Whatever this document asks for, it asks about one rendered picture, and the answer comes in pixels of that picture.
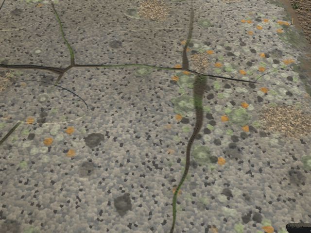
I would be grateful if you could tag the right robot hand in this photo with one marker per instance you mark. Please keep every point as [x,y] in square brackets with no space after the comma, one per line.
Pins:
[298,227]

